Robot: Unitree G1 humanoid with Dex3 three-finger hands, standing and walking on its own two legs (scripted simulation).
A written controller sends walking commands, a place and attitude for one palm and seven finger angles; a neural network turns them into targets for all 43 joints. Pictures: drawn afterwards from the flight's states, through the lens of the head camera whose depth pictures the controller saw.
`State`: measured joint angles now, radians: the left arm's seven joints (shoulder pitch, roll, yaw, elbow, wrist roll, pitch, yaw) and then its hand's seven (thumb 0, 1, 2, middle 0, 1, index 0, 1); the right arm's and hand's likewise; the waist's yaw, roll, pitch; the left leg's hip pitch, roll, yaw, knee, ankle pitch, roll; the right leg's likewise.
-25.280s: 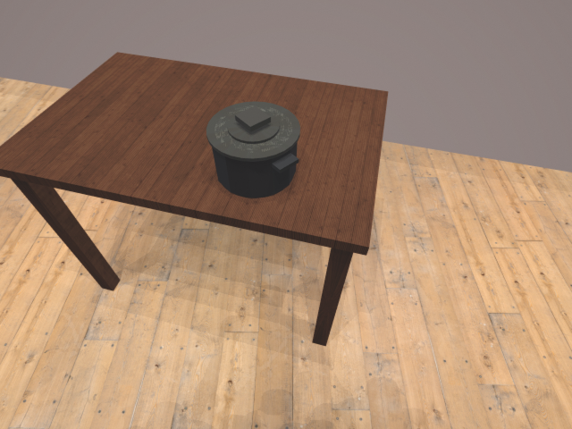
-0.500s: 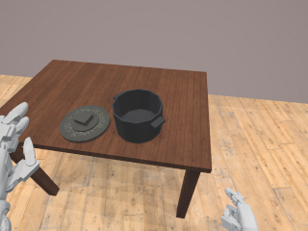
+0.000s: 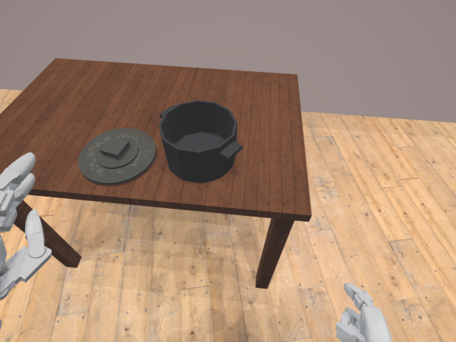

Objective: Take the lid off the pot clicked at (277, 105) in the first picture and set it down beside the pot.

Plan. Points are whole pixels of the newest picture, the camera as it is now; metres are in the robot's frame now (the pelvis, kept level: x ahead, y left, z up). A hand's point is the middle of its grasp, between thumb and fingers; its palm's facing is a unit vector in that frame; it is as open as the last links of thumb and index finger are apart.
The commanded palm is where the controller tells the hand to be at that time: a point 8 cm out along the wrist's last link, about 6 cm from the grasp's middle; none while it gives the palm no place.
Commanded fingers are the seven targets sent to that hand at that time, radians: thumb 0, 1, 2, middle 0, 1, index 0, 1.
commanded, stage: step back with the hand held close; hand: left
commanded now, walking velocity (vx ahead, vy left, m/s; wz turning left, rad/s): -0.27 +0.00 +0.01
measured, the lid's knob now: (115, 147) +0.57 +0.34 -0.05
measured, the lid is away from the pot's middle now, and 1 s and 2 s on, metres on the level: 0.23 0.23 0.23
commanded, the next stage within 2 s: stop stepping back and stand still in 1.16 s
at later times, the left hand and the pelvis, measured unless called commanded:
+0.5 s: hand (28, 285) +0.15 +0.23 +0.17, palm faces +0.31 -0.83 -0.46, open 7.4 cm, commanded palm +0.08 +0.28 +0.19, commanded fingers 0.00 0.90 0.90 -0.20 -0.30 -0.20 -0.30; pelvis -0.05 +0.00 -0.01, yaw +1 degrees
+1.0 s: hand out of the picture +0.09 +0.23 +0.18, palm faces +0.26 -0.84 -0.47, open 7.4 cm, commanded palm +0.03 +0.28 +0.19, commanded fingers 0.00 0.90 0.90 -0.20 -0.30 -0.20 -0.30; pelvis -0.11 +0.00 +0.00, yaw -3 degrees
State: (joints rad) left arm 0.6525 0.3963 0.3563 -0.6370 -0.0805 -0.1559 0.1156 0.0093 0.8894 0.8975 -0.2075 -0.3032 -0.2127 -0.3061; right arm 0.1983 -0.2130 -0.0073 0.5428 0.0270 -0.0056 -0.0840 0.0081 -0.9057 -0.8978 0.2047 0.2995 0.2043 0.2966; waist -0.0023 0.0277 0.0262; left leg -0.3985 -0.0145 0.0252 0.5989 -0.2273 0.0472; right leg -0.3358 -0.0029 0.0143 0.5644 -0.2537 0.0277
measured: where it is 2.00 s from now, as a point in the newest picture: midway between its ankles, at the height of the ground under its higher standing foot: outside the picture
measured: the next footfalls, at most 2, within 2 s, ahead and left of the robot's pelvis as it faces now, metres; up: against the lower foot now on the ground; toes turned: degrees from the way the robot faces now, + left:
right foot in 0.58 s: -0.03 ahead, -0.12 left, +0.00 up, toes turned +3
right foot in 0.96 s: -0.10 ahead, -0.10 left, +0.00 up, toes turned -1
